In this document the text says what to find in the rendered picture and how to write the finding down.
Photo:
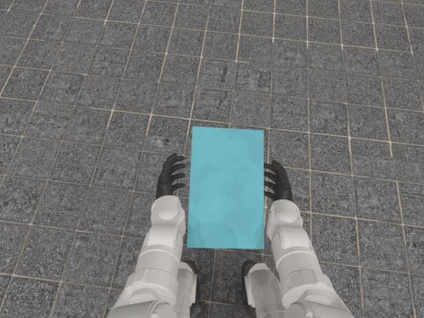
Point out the robot left upper arm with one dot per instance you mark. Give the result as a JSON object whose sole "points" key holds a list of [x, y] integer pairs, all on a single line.
{"points": [[148, 309]]}

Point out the robot left forearm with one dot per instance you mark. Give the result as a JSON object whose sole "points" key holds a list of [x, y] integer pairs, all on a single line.
{"points": [[155, 275]]}

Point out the robot right thigh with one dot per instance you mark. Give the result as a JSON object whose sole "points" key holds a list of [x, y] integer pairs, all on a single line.
{"points": [[262, 289]]}

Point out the robot left thigh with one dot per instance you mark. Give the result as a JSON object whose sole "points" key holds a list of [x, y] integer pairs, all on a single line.
{"points": [[187, 282]]}

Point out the left robot hand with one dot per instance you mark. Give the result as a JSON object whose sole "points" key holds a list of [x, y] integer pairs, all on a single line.
{"points": [[164, 185]]}

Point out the carton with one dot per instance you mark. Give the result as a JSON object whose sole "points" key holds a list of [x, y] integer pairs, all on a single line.
{"points": [[226, 191]]}

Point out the right robot hand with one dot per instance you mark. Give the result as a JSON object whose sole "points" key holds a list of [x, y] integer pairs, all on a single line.
{"points": [[282, 188]]}

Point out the robot right upper arm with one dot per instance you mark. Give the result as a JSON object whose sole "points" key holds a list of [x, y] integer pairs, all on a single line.
{"points": [[310, 309]]}

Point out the robot thigh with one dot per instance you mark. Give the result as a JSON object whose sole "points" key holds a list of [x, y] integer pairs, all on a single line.
{"points": [[262, 289], [187, 282]]}

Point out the robot right forearm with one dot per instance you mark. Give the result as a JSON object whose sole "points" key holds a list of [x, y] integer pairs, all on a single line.
{"points": [[300, 274]]}

